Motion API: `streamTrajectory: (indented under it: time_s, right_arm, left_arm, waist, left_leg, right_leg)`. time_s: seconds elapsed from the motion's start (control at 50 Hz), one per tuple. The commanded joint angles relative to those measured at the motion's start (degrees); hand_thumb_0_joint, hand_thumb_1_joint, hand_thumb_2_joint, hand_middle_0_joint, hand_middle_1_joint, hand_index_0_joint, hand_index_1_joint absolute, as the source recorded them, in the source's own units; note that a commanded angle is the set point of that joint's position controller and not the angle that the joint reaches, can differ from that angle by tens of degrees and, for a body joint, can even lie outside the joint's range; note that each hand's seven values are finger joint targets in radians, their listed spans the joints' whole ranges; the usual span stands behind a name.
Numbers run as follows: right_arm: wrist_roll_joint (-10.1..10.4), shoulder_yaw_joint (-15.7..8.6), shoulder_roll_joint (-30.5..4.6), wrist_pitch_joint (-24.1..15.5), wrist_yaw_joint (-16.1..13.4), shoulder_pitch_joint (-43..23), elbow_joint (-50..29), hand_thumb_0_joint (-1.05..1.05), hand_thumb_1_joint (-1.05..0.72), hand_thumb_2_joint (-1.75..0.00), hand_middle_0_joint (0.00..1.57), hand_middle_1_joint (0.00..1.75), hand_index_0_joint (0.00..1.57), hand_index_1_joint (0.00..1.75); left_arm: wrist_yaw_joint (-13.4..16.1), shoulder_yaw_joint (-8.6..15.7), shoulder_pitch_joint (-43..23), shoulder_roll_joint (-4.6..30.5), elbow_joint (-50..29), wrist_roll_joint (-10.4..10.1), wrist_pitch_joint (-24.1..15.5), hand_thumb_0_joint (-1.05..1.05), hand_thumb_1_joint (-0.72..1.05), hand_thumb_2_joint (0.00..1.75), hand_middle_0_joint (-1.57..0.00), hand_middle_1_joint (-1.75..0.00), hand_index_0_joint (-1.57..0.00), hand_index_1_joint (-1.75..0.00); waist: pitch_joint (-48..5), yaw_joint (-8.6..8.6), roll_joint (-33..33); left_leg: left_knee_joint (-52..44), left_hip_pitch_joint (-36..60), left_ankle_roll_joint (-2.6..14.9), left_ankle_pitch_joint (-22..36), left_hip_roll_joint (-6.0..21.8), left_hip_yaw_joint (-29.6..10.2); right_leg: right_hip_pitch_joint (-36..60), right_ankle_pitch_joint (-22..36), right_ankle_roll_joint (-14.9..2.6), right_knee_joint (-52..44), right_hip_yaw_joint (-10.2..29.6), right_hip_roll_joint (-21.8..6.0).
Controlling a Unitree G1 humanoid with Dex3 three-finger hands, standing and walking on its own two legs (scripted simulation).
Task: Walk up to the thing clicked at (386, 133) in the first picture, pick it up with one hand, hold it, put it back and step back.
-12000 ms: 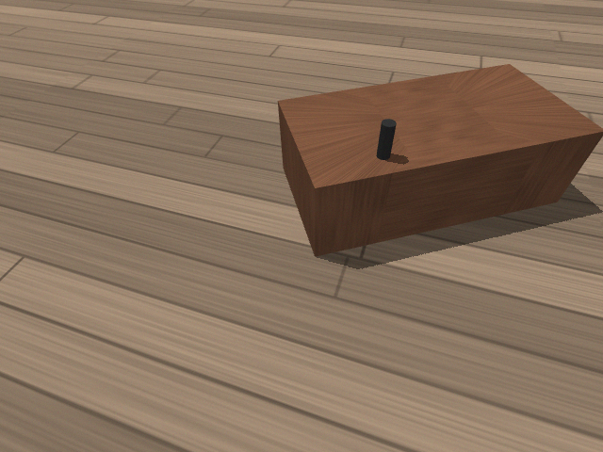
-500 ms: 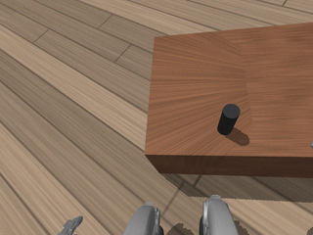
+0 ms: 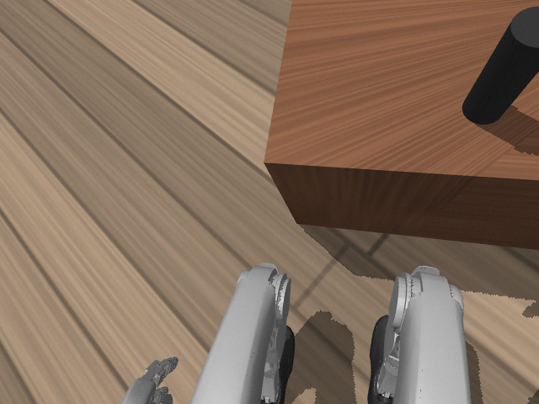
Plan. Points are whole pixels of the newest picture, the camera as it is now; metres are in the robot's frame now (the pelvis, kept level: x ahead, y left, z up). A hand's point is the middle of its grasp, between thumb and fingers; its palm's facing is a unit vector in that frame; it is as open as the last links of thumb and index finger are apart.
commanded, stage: close in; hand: right
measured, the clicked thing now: (506, 74) +0.53 -0.24 +0.02
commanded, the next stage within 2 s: rest palm in 0.42 s
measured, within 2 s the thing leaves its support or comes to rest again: leaves its support in 1.84 s
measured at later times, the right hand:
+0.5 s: hand (532, 81) +0.51 -0.26 +0.03, palm faces +0.16 +0.99 +0.00, open 17.4 cm
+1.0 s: hand (517, 77) +0.52 -0.25 +0.03, palm faces +0.14 +0.99 +0.00, open 16.1 cm
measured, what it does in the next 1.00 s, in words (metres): stands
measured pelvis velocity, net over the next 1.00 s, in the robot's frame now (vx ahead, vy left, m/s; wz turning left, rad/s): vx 0.01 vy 0.01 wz -0.01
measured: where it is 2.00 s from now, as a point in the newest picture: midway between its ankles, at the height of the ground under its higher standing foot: (327, 386)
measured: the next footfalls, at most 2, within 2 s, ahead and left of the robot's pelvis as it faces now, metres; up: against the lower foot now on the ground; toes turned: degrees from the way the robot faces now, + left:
none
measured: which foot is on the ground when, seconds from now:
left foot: down 0.00-1.00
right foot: down 0.00-1.00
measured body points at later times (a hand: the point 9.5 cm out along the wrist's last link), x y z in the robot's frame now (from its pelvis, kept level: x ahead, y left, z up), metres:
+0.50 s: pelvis +0.02 +0.01 +0.02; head +0.23 -0.04 +0.42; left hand +0.12 +0.28 -0.09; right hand +0.50 -0.32 +0.03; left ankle +0.08 +0.11 -0.40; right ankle +0.11 -0.13 -0.40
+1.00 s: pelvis +0.01 +0.01 +0.01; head +0.22 -0.05 +0.41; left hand +0.12 +0.27 -0.11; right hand +0.50 -0.30 +0.03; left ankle +0.08 +0.11 -0.40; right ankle +0.11 -0.13 -0.40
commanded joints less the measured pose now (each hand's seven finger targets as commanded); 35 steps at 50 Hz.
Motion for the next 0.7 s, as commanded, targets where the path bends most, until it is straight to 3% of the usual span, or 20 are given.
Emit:
streamTrajectory:
  time_s: [0.0, 0.02, 0.04, 0.06, 0.08, 0.1, 0.12, 0.14, 0.2, 0.28, 0.3, 0.32, 0.34, 0.38, 0.48, 0.5, 0.54, 0.62, 0.68]
  right_arm:
    - [0.46, 1.52, -15.46, -2.10, -4.91, -23.36, -19.06, 0.00, 0.53, -0.03, 0.06, 0.04, 0.05, 0.04]
    - [0.05, 2.63, -12.65, -0.56, -6.04, -19.40, -14.05, 0.00, 0.53, -0.03, 0.06, 0.04, 0.05, 0.04]
    - [0.24, 4.54, -9.33, 0.15, -6.87, -19.34, -13.79, 0.00, 0.53, -0.02, 0.06, 0.03, 0.05, 0.03]
    - [0.25, 3.93, -10.85, 0.07, -7.94, -21.05, -16.88, 0.00, 0.51, -0.02, 0.07, 0.03, 0.06, 0.03]
    - [0.08, 2.37, -14.74, -0.32, -9.12, -25.05, -23.25, 0.00, 0.52, -0.02, 0.07, 0.03, 0.06, 0.03]
    - [-0.42, 2.66, -14.99, 0.25, -9.90, -22.89, -22.02, 0.00, 0.52, -0.01, 0.07, 0.03, 0.06, 0.03]
    - [-0.23, 3.34, -12.67, 0.96, -10.46, -19.03, -18.01, 0.00, 0.50, -0.01, 0.07, 0.03, 0.06, 0.03]
    - [0.64, 4.59, -10.52, 0.54, -10.67, -20.07, -21.05, 0.00, 0.50, 0.00, 0.08, 0.03, 0.06, 0.03]
    - [1.69, 1.92, -11.92, -0.29, -12.01, -18.09, -20.21, 0.00, 0.53, -0.01, 0.07, 0.03, 0.06, 0.03]
    - [1.65, 3.15, -7.07, -1.04, -11.98, -11.72, -16.19, 0.00, 0.49, -0.01, 0.08, 0.03, 0.06, 0.03]
    - [1.28, 1.98, -8.28, -1.67, -11.92, -12.44, -16.64, 0.00, 0.50, -0.02, 0.07, 0.03, 0.06, 0.03]
    - [1.29, 2.30, -7.72, -1.97, -11.66, -12.33, -17.15, 0.00, 0.50, -0.02, 0.07, 0.03, 0.06, 0.03]
    - [1.25, 4.49, -4.07, -1.68, -11.18, -10.36, -13.90, 0.00, 0.51, -0.02, 0.07, 0.03, 0.06, 0.03]
    - [1.02, 3.31, -5.95, -2.25, -10.94, -11.36, -17.03, 0.00, 0.52, -0.02, 0.06, 0.03, 0.05, 0.03]
    - [1.57, 5.27, -4.00, -3.01, -10.71, -15.41, -23.58, 0.00, 0.52, -0.01, 0.06, 0.03, 0.05, 0.03]
    - [1.72, 4.20, -4.58, -2.94, -11.21, -14.65, -24.03, 0.00, 0.52, -0.01, 0.06, 0.03, 0.05, 0.04]
    - [1.62, 5.19, -3.46, -3.10, -11.68, -15.85, -24.26, 0.00, 0.49, -0.02, 0.06, 0.02, 0.05, 0.02]
    - [0.98, 4.85, -3.71, -2.85, -12.74, -12.61, -23.69, 0.00, 0.52, 0.00, 0.09, 0.00, 0.08, 0.00]
    - [1.18, 5.55, -2.05, -2.58, -13.17, -14.48, -23.95, 0.00, 0.55, 0.00, 0.16, 0.04, 0.16, 0.04]
  left_arm:
    - [0.84, 6.33, 8.25, 13.72, -4.42, -1.15, 0.30, 0.00, 0.93, 0.88, -0.19, -0.30, -0.21, -0.28]
    - [0.92, 7.31, 8.05, 14.41, -4.24, -1.32, 0.53, 0.00, 0.93, 0.88, -0.19, -0.30, -0.21, -0.28]
    - [0.90, 6.71, 7.26, 13.28, -4.42, -1.71, 0.54, 0.00, 0.93, 0.87, -0.19, -0.30, -0.21, -0.28]
    - [1.01, 7.35, 7.86, 13.47, -3.90, -1.82, 0.60, 0.00, 0.93, 0.87, -0.19, -0.30, -0.21, -0.28]
    - [1.29, 8.28, 8.93, 14.64, -3.42, -2.02, 0.79, 0.00, 0.93, 0.87, -0.19, -0.30, -0.21, -0.28]
    - [1.38, 8.20, 9.05, 14.14, -3.39, -2.13, 1.08, 0.00, 0.93, 0.87, -0.19, -0.29, -0.21, -0.28]
    - [1.28, 6.90, 7.80, 12.66, -4.43, -2.38, 1.13, 0.00, 0.94, 0.87, -0.19, -0.29, -0.21, -0.27]
    - [1.40, 7.70, 8.03, 12.88, -4.07, -2.51, 1.17, 0.00, 0.94, 0.86, -0.19, -0.29, -0.21, -0.27]
    - [1.65, 7.34, 8.32, 12.06, -3.32, -2.59, 1.19, 0.00, 0.93, 0.87, -0.19, -0.29, -0.20, -0.28]
    - [1.49, 6.93, 8.24, 10.65, -3.13, -2.31, 1.47, 0.00, 0.92, 0.88, -0.19, -0.29, -0.20, -0.28]
    - [1.39, 6.99, 9.01, 10.94, -2.78, -2.08, 1.80, 0.00, 0.92, 0.88, -0.19, -0.29, -0.20, -0.28]
    - [1.24, 7.09, 8.19, 11.02, -3.43, -1.99, 1.91, 0.00, 0.91, 0.88, -0.19, -0.29, -0.20, -0.28]
    - [0.98, 6.96, 8.51, 10.61, -3.32, -1.86, 2.00, 0.00, 0.92, 0.88, -0.19, -0.29, -0.20, -0.28]
    - [0.86, 7.51, 8.96, 11.18, -3.67, -1.78, 2.23, 0.00, 0.92, 0.88, -0.19, -0.29, -0.20, -0.28]
    - [0.33, 7.82, 8.92, 11.08, -3.46, -1.53, 2.60, 0.00, 0.92, 0.88, -0.19, -0.30, -0.20, -0.29]
    - [0.39, 8.75, 9.32, 11.99, -2.70, -1.44, 2.73, 0.00, 0.93, 0.88, -0.19, -0.30, -0.20, -0.29]
    - [0.22, 7.66, 8.39, 10.85, -2.90, -1.41, 2.78, 0.00, 0.87, 0.93, -0.20, -0.29, -0.18, -0.31]
    - [0.11, 8.19, 7.83, 10.63, -2.92, -1.24, 3.47, 0.00, 0.87, 0.93, -0.19, -0.29, -0.18, -0.31]
    - [-0.02, 8.05, 6.70, 10.53, -3.68, -1.26, 3.73, 0.00, 0.87, 0.93, -0.19, -0.29, -0.18, -0.31]
  waist:
    - [-44.35, -2.11, -18.41]
    - [-40.76, -1.24, -16.08]
    - [-37.88, -0.83, -14.82]
    - [-37.31, -0.96, -14.77]
    - [-39.67, -2.00, -16.73]
    - [-40.42, -2.01, -17.27]
    - [-38.46, -1.81, -14.41]
    - [-37.99, -1.44, -13.41]
    - [-36.35, -1.84, -11.00]
    - [-33.16, -1.08, -7.21]
    - [-33.54, -0.83, -6.96]
    - [-34.30, -1.21, -7.96]
    - [-33.37, -0.57, -7.52]
    - [-36.68, -0.75, -7.69]
    - [-43.35, -1.22, -12.68]
    - [-43.93, -1.67, -12.42]
    - [-42.13, -1.44, -12.43]
    - [-41.68, -2.07, -11.07]
    - [-39.97, -1.60, -10.00]
  left_leg:
    - [-16.77, 10.09, 2.62, 5.91, -0.91, -0.58]
    - [-17.29, 9.46, 2.51, 4.07, -1.04, 0.01]
    - [-17.67, 7.94, 2.54, 2.20, -1.15, -0.02]
    - [-18.01, 7.56, 2.58, 1.33, -1.22, -0.23]
    - [-18.18, 7.64, 2.78, 0.66, -1.13, -0.74]
    - [-18.56, 9.07, 2.88, 1.10, -1.22, -0.65]
    - [-19.66, 9.95, 2.57, 0.91, -1.36, -0.85]
    - [-19.92, 10.63, 2.63, 1.08, -1.36, -1.24]
    - [-19.66, 11.87, 2.42, 4.45, -1.40, -1.69]
    - [-19.86, 14.91, 1.80, 10.83, -1.36, -2.82]
    - [-19.54, 15.72, 1.66, 12.83, -1.29, -2.66]
    - [-19.03, 15.94, 1.76, 13.67, -1.25, -2.90]
    - [-19.57, 16.13, 1.57, 14.34, -1.36, -3.13]
    - [-20.04, 18.94, 1.25, 16.81, -1.17, -3.80]
    - [-18.11, 18.17, 1.52, 20.82, -1.25, -2.72]
    - [-17.97, 17.85, 1.53, 20.63, -1.41, -2.32]
    - [-17.98, 16.25, 1.65, 19.37, -1.42, -2.05]
    - [-18.61, 19.07, 1.48, 20.32, -1.33, -2.85]
    - [-18.78, 17.19, 1.62, 17.61, -1.49, -2.44]
  right_leg:
    - [42.66, -0.95, 0.10, -15.70, 0.82, 1.26]
    - [40.54, -3.61, -0.03, -16.22, 1.07, 1.20]
    - [38.22, -6.77, -0.19, -16.77, 1.38, 1.23]
    - [36.05, -7.91, -0.27, -16.58, 1.16, 1.27]
    - [37.60, -8.89, -0.13, -17.26, 1.14, 1.36]
    - [38.32, -7.59, -0.02, -17.73, 0.61, 1.36]
    - [36.64, -7.10, -0.29, -17.38, 0.19, 1.37]
    - [35.00, -6.83, -0.49, -17.26, 0.15, 1.28]
    - [32.23, -2.86, -0.95, -15.72, -0.27, 1.36]
    - [29.54, 2.76, -1.55, -14.04, -0.74, 1.16]
    - [30.10, 4.50, -1.59, -13.80, -0.61, 1.16]
    - [30.27, 5.42, -1.64, -13.76, -0.81, 1.24]
    - [30.21, 6.11, -1.69, -13.62, -0.78, 1.14]
    - [31.67, 8.36, -1.76, -12.93, -0.92, 0.99]
    - [40.16, 14.56, -1.38, -11.88, -0.59, 0.69]
    - [41.15, 14.66, -1.33, -11.99, -0.39, 0.63]
    - [40.63, 13.55, -1.19, -12.02, -0.49, 0.72]
    - [38.42, 13.40, -1.32, -12.21, -1.09, 0.83]
    - [37.04, 10.47, -1.31, -12.81, -0.89, 0.97]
